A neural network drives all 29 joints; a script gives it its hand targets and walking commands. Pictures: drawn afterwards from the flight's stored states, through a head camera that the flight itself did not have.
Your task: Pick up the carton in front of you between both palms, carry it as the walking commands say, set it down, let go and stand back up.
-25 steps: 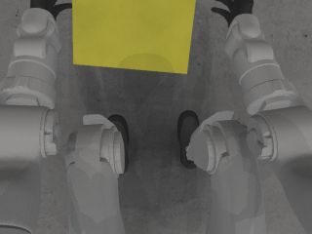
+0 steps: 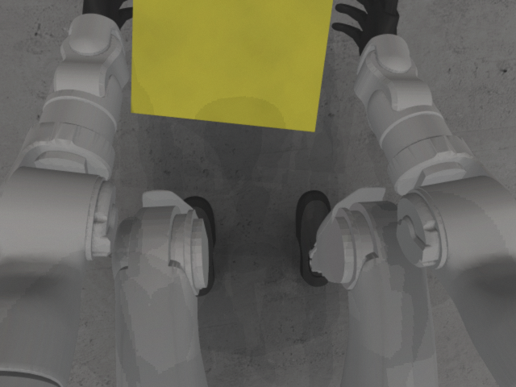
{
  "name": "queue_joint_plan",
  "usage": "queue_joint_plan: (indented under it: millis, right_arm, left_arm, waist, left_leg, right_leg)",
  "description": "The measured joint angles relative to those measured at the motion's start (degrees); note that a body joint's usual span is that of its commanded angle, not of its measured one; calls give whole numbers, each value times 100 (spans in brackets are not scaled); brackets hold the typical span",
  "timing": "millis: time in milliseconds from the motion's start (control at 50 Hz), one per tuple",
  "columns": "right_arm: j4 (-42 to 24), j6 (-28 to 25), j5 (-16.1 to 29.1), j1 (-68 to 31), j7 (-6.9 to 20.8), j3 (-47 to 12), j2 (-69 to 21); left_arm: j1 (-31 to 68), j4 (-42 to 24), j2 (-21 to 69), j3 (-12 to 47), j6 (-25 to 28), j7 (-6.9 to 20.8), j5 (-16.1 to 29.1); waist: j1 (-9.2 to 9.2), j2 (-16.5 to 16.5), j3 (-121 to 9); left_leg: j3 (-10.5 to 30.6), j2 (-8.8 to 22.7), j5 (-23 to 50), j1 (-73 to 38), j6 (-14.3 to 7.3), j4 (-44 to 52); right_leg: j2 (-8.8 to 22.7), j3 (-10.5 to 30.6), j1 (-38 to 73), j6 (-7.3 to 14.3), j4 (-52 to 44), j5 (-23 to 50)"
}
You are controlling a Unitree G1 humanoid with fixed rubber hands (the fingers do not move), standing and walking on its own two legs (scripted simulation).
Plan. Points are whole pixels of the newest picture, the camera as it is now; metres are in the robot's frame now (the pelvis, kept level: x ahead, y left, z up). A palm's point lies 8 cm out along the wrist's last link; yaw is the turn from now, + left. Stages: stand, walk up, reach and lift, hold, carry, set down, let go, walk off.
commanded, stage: reach and lift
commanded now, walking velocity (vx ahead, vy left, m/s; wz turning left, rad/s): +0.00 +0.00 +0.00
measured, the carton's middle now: (231, 53) +0.50 +0.06 -0.25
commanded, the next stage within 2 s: none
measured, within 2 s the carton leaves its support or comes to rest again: leaves its support in 0.32 s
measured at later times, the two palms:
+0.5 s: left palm (93, 8) +0.51 +0.21 -0.13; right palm (377, 20) +0.52 -0.09 -0.12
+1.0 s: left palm out of the picture +0.46 +0.21 +0.06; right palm out of the picture +0.49 -0.09 +0.07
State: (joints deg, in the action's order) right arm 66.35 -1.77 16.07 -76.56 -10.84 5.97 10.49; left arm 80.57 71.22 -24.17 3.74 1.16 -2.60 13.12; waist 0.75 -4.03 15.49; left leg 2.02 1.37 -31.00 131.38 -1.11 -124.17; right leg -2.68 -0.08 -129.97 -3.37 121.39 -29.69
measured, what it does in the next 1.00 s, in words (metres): rises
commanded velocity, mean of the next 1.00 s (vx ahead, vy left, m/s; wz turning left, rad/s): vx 0.00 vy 0.00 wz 0.00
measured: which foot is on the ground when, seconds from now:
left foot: down 0.00-1.00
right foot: down 0.00-1.00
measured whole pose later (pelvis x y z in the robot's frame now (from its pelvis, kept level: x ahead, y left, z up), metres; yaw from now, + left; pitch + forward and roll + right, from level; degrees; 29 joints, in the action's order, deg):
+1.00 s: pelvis +0.02 -0.02 +0.13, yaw +6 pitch +41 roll -1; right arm 35.0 16.7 -9.8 -50.7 -6.8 29.4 -7.1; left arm 55.3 44.2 -4.6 -20.3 -17.8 0.8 -11.1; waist -0.2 -2.8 -11.3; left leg 3.8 -2.9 -27.6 112.9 2.0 -99.0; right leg -5.7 2.9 -111.3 -2.7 99.6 -29.8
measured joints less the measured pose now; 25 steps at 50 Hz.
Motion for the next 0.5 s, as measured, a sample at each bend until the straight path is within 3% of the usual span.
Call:
queue_joint_plan:
  millis: [120,260,380,500]
  right_arm:
    - [147,-86,-273,-263,-226,345,-248]
    - [12,224,-861,-262,-165,1199,-361]
    - [-460,557,-824,-10,-202,1191,-356]
    - [-1706,825,-818,1034,-205,1305,-677]
  left_arm:
    - [338,299,121,156,7,-86,-24]
    - [583,425,236,-6,-370,-103,-412]
    - [130,-209,377,-45,-645,-290,-427]
    - [-733,-1323,613,-278,-1001,-359,-518]
  waist:
    - [-31,-27,62]
    - [-62,-68,-68]
    - [-83,-147,-238]
    - [-72,-143,-701]
  left_leg:
    - [31,-35,57,2,36,61]
    - [90,-97,99,182,52,-76]
    - [38,-72,30,201,39,-228]
    - [30,-215,-10,-18,108,-98]
  right_leg:
    - [28,-29,7,33,-48,35]
    - [-79,-18,-130,-39,83,35]
    - [-174,65,-179,-89,254,-24]
    - [-230,174,85,-124,191,-57]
